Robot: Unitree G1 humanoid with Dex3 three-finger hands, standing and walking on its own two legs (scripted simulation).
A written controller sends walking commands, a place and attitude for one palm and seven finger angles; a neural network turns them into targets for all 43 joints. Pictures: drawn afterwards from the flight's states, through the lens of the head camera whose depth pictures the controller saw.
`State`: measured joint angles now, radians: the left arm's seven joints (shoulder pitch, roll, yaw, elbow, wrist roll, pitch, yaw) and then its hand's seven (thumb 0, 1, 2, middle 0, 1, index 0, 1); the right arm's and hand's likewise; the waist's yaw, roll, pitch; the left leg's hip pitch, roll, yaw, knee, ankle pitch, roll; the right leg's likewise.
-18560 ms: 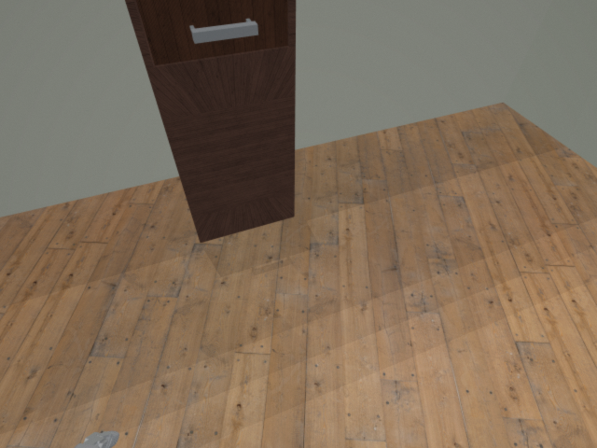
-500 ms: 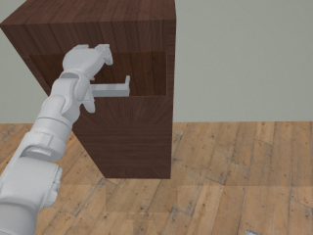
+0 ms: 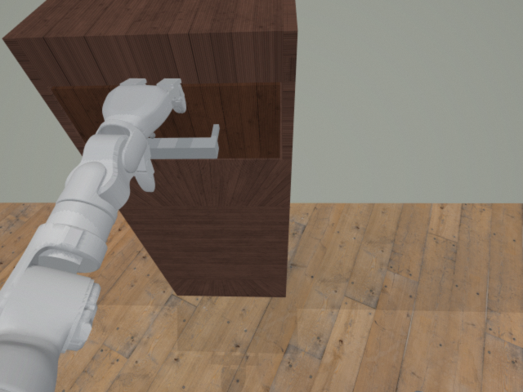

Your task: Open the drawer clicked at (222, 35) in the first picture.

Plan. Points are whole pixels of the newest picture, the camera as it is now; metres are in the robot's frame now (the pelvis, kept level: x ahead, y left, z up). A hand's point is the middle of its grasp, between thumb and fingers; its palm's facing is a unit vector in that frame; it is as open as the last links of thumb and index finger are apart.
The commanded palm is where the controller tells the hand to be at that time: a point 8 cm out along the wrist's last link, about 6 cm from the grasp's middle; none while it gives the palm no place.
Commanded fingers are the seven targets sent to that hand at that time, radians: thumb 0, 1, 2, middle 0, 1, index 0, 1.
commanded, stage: move the hooked fingers above the handle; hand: left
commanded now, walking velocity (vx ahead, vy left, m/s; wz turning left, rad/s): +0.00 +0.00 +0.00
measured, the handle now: (172, 139) +0.51 +0.18 +0.10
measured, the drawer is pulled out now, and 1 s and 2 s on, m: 0.00 0.00 0.00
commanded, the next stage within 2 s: none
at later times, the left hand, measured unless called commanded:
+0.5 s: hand (145, 132) +0.46 +0.20 +0.15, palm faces +0.03 -0.02 -1.00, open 13.8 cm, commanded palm +0.44 +0.21 +0.22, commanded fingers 0.00 -0.50 0.30 -0.30 -1.20 -0.30 -1.20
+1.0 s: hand (146, 127) +0.46 +0.19 +0.16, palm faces +0.06 -0.01 -1.00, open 13.8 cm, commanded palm +0.44 +0.19 +0.22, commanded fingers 0.00 -0.50 0.30 -0.30 -1.20 -0.30 -1.20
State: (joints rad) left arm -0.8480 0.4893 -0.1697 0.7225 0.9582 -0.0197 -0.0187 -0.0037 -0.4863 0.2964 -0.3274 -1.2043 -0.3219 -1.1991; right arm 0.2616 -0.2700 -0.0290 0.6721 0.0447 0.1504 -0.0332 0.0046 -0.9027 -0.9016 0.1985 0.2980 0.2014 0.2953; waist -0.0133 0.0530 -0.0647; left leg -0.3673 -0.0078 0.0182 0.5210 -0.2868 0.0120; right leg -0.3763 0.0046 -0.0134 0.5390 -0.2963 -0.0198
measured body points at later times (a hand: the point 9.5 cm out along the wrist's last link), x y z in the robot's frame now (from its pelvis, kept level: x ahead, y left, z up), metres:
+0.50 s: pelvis +0.00 +0.00 +0.00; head +0.04 -0.02 +0.45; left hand +0.46 +0.20 +0.21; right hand +0.10 -0.26 -0.13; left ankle -0.02 +0.11 -0.73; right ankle -0.02 -0.11 -0.73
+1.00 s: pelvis +0.00 +0.00 +0.00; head +0.03 -0.02 +0.45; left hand +0.45 +0.19 +0.22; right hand +0.11 -0.25 -0.14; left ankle -0.02 +0.11 -0.73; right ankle -0.02 -0.11 -0.73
